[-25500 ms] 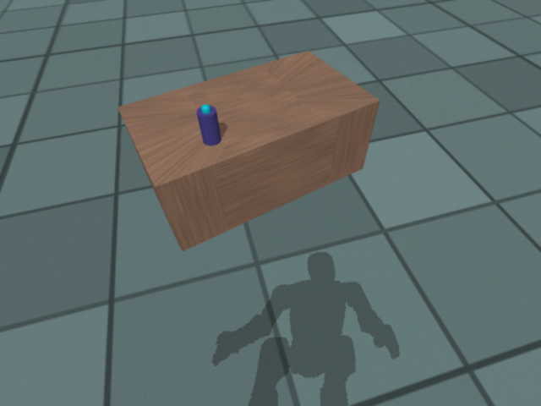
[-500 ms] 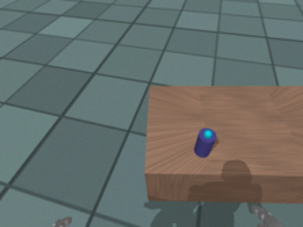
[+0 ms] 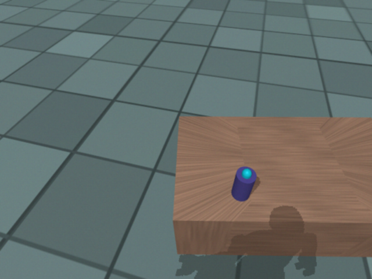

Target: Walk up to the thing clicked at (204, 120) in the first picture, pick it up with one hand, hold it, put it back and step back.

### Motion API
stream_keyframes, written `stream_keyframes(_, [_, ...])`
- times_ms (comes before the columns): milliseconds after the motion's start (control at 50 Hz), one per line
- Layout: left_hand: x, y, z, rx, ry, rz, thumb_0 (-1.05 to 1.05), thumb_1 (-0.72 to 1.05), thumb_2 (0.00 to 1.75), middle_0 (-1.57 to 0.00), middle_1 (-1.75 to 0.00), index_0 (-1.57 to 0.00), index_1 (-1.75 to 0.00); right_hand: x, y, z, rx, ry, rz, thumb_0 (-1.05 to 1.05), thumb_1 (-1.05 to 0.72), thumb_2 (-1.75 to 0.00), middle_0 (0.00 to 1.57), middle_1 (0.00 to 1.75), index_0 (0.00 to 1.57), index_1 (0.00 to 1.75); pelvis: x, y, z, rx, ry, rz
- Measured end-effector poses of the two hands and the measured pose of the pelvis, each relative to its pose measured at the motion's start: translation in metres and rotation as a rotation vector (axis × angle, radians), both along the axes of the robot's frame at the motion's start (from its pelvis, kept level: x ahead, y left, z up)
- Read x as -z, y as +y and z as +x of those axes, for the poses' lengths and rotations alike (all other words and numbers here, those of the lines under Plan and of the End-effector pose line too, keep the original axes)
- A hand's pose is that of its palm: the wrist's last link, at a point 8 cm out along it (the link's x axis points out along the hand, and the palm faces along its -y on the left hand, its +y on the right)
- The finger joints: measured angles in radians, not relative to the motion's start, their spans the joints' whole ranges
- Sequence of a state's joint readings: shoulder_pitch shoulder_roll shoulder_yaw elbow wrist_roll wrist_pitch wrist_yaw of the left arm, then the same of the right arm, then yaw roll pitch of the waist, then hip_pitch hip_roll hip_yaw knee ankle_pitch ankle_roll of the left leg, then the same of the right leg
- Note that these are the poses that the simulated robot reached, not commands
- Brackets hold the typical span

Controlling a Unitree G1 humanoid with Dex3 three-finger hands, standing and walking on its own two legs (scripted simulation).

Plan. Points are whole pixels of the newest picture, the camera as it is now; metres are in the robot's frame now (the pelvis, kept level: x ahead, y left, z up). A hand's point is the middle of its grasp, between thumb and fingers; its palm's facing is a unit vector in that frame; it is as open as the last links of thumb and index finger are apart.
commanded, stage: stand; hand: right
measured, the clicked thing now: (243, 182) +0.49 -0.20 -0.28
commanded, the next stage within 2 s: step back in 1.74 s
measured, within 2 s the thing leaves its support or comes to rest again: neither
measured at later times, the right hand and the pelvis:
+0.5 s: hand out of the picture +0.05 -0.24 -0.16, palm faces -0.04 +0.94 -0.33, open 7.4 cm; pelvis +0.00 +0.01 +0.01, yaw +0 degrees
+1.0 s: hand out of the picture +0.08 -0.24 -0.15, palm faces -0.02 +0.94 -0.35, open 7.4 cm; pelvis +0.01 +0.01 +0.01, yaw +0 degrees
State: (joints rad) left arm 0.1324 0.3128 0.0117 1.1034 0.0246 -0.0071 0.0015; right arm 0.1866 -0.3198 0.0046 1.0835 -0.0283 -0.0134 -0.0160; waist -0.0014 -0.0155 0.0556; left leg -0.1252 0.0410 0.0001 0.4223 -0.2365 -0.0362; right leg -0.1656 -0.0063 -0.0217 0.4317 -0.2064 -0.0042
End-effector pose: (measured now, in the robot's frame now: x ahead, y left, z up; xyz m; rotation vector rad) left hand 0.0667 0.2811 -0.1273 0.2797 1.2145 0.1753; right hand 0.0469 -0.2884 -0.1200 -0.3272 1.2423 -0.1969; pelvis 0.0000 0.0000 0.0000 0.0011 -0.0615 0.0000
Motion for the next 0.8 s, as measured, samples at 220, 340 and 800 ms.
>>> stream_keyframes(220, [-0.004, 0.011, -0.012, -0.015, 0.038, 0.02, 0.0, 0.91, 0.9, -0.21, -0.3, -0.2, -0.3, -0.001, 0.0, -0.009, 0.011, 0.036, 0.004, 0.0, -0.9, -0.9, 0.2, 0.3, 0.2, 0.3, -0.003, 0.002, -0.004, 0.003, -0.002, -0.003])
stream_keyframes(340, [-0.004, 0.014, -0.017, -0.018, 0.061, 0.024, 0.0, 0.91, 0.9, -0.21, -0.3, -0.2, -0.3, 0.0, 0.003, -0.008, 0.011, 0.047, 0.01, 0.0, -0.9, -0.9, 0.2, 0.3, 0.2, 0.3, -0.004, 0.004, -0.004, 0.005, 0.003, -0.001])
stream_keyframes(800, [-0.005, 0.019, 0.004, -0.001, 0.05, 0.018, 0.0, 0.91, 0.9, -0.21, -0.3, -0.2, -0.3, -0.005, 0.007, 0.019, 0.007, 0.018, 0.003, 0.0, -0.9, -0.9, 0.2, 0.3, 0.2, 0.3, -0.006, 0.011, 0.009, 0.009, 0.015, 0.001])
